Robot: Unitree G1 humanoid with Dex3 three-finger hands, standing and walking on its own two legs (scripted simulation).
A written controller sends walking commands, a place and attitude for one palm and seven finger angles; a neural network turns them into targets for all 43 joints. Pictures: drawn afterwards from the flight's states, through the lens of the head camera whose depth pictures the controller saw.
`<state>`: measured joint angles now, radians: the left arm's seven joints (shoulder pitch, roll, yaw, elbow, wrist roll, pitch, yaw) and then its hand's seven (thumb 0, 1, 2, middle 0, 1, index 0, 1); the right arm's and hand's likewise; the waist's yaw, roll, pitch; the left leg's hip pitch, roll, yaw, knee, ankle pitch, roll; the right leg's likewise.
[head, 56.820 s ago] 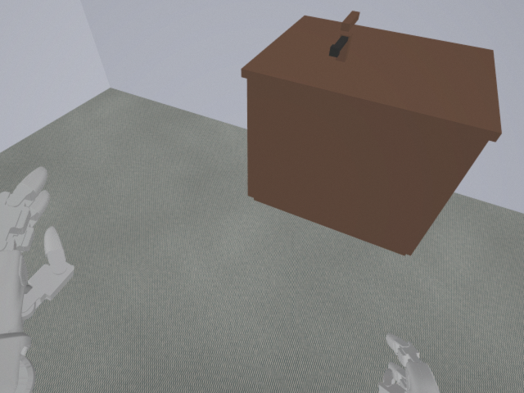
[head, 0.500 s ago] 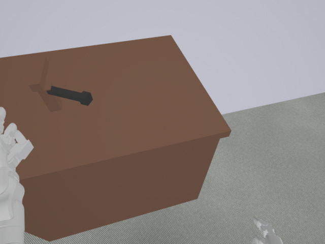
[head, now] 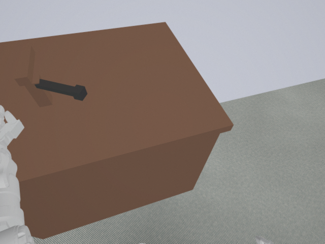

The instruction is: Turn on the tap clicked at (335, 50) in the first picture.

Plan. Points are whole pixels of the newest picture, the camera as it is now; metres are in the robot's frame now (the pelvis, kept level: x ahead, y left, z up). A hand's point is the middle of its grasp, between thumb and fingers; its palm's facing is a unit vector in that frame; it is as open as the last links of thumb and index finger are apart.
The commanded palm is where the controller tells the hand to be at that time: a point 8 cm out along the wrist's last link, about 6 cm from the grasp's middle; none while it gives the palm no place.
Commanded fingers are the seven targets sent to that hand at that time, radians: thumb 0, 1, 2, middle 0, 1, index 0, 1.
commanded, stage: reach beside the lever's end, fingers flat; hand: left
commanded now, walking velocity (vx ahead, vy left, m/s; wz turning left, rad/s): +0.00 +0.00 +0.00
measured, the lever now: (79, 92) +0.47 +0.25 +0.09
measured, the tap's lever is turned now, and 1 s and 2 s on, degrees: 57 57 57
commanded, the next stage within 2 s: push the lever round in 0.38 s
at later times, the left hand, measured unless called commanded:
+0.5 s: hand (17, 124) +0.36 +0.36 +0.08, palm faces +0.55 -0.83 -0.10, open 7.8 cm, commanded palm +0.31 +0.39 +0.08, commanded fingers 0.00 0.90 0.90 -0.15 -0.15 -0.15 -0.15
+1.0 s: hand (29, 123) +0.37 +0.34 +0.08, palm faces +0.54 -0.84 -0.09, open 7.8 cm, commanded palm +0.32 +0.37 +0.08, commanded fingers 0.00 0.90 0.90 -0.15 -0.15 -0.15 -0.15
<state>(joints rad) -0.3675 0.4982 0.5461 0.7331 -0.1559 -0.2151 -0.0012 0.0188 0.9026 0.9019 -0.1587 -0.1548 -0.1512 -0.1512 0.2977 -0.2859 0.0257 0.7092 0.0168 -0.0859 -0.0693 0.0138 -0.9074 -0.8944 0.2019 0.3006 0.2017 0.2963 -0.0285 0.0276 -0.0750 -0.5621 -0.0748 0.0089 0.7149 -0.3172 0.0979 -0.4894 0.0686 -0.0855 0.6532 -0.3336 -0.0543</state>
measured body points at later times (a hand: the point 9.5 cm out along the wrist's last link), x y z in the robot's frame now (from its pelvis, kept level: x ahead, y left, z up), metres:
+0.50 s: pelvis +0.01 +0.00 +0.00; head +0.06 +0.02 +0.44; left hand +0.33 +0.41 +0.09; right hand +0.09 -0.27 -0.11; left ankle +0.02 +0.05 -0.72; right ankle -0.01 -0.09 -0.72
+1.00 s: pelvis +0.01 -0.01 +0.00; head +0.05 +0.00 +0.45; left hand +0.33 +0.38 +0.09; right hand +0.10 -0.28 -0.11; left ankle +0.02 +0.05 -0.72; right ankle -0.01 -0.09 -0.72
